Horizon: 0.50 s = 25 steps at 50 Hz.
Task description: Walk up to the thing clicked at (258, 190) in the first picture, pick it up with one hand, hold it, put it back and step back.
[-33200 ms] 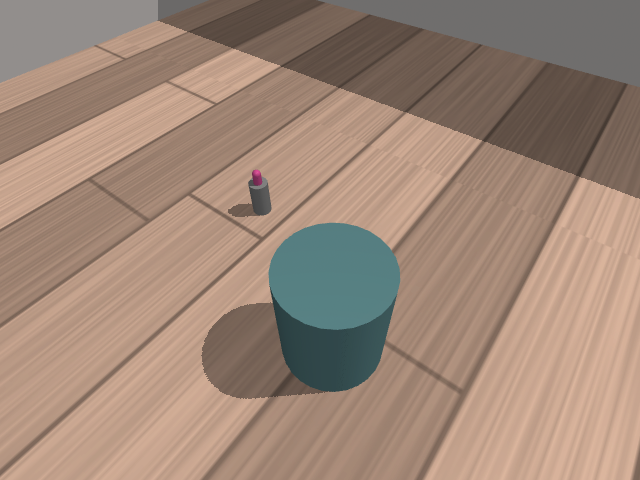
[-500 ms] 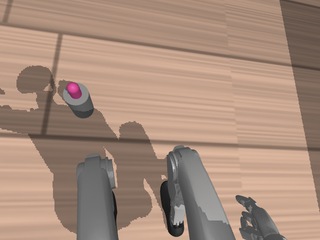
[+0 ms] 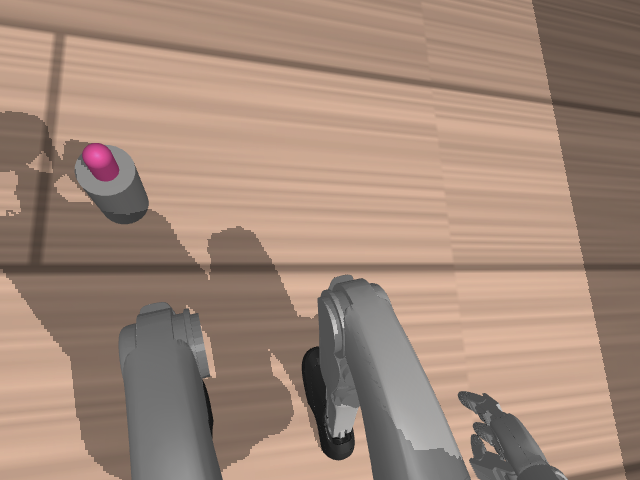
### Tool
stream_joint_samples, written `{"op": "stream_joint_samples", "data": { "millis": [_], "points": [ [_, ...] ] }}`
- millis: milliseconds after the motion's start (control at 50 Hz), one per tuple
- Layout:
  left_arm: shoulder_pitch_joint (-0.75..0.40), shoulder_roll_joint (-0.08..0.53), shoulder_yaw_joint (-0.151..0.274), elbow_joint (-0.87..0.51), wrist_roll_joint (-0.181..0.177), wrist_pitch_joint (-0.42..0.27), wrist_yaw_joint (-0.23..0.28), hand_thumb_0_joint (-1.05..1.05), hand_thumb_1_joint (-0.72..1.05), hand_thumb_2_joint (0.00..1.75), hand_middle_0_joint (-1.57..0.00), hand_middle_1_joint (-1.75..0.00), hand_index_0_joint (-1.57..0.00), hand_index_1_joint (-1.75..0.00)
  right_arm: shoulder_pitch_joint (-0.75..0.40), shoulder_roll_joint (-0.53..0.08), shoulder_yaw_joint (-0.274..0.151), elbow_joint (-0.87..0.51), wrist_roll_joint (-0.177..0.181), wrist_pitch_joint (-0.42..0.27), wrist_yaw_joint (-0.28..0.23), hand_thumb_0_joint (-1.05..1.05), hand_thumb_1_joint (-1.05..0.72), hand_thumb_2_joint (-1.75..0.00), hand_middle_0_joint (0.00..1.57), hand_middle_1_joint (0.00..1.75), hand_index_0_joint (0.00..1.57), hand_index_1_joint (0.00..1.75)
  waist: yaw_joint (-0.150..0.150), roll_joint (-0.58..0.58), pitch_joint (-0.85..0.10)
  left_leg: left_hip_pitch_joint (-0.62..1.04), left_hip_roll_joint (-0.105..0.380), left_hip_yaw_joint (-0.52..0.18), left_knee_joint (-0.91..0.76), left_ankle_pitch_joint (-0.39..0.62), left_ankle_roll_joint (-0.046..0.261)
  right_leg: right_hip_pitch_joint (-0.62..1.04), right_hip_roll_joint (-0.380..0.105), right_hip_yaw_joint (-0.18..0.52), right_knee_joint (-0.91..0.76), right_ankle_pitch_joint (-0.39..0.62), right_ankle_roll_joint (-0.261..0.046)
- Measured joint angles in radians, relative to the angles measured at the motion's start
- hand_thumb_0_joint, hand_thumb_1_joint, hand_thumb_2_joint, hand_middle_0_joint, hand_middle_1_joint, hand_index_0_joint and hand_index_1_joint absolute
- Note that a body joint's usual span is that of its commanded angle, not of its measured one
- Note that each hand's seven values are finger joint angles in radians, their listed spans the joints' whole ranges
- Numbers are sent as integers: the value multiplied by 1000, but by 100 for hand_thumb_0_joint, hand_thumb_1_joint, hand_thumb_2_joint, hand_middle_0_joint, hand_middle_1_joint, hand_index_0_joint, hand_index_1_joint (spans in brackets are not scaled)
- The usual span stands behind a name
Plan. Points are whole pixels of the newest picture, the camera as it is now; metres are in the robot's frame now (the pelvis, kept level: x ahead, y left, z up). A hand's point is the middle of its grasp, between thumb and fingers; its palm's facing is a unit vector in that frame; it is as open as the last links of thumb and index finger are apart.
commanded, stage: approach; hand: left
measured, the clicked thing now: (112, 181) +0.54 +0.24 -0.29
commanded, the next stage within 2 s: close in in 0.50 s
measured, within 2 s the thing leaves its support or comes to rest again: neither
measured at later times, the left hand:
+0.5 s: hand out of the picture +0.51 +0.36 -0.15, palm faces +0.20 -0.98 +0.01, open 17.6 cm
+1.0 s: hand (79, 193) +0.51 +0.28 -0.25, palm faces +0.21 -0.98 +0.02, open 17.5 cm
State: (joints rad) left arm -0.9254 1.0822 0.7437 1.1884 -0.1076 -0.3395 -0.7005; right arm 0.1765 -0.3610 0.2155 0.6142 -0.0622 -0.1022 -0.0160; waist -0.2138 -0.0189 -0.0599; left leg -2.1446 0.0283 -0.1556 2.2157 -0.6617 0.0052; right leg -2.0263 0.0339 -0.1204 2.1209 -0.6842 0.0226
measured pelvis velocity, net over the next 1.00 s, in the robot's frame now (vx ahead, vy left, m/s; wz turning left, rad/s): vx -0.01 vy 0.01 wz -0.15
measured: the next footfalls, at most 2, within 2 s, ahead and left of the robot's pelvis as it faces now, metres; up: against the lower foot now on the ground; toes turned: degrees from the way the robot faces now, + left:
none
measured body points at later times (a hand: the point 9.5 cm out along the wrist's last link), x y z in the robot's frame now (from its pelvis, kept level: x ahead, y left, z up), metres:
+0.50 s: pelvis -0.01 +0.01 -0.06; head +0.26 +0.13 +0.27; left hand +0.49 +0.41 -0.15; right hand +0.08 -0.26 -0.12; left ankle +0.08 +0.12 -0.36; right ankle +0.10 -0.12 -0.36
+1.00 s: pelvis -0.01 +0.01 -0.10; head +0.27 +0.15 +0.23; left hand +0.49 +0.33 -0.25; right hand +0.11 -0.26 -0.13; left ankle +0.08 +0.12 -0.36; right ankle +0.10 -0.12 -0.36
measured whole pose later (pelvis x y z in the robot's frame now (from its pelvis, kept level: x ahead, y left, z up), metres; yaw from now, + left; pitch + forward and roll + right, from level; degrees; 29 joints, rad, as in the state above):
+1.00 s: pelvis -0.01 +0.01 -0.10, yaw -9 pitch +17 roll -18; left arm -0.83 1.05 0.62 1.51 -0.12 -0.93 -0.26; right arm -0.14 -0.40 0.56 0.50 -0.33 0.06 0.05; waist -0.33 -0.27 0.28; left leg -2.24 0.04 -0.36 2.61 -0.72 0.00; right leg -2.08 0.11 -0.26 2.37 -0.66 0.07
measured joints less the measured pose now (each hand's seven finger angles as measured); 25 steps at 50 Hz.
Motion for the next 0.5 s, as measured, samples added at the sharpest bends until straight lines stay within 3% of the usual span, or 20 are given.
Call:
{"op": "stream_joint_samples", "data": {
  "millis": [140, 260, 360, 500],
  "points": [
    [-41, 45, -26, 82, 0, -32, 46, -2, -59, 0, -7, -6, -8, -4, -9, -14, 31, -27, -17, 7, 8, 0, -90, -89, 20, 30, 20, 30, -13, -12, 31, -31, 3, -12, 41, -1, 5, -23, 7, -9, 27, 5, 6],
    [-55, 29, -55, 138, 19, -92, 125, -1, -58, 0, -6, -6, -7, -5, -27, -18, 68, -53, -46, 29, 28, 0, -89, -89, 20, 30, 20, 30, -31, -44, 77, -68, 5, -31, 100, -4, 7, -53, 14, -23, 73, 7, 11],
    [-43, 14, -48, 149, 36, -170, 172, -2, -59, 0, -5, -7, -7, -5, -62, -14, 111, -68, -80, 58, 42, 0, -89, -89, 20, 30, 21, 30, -62, -85, 131, -95, 5, -55, 161, -10, 4, -73, 21, -41, 119, 7, 15],
    [-5, 44, -3, 199, 38, -273, 208, -2, -60, 1, -6, -8, -7, -6, -125, -15, 186, -90, -131, 102, 48, 0, -90, -89, 20, 30, 21, 30, -103, -135, 219, -119, 6, -94, 239, -16, 3, -86, 36, -70, 170, 14, 21]
  ]
}}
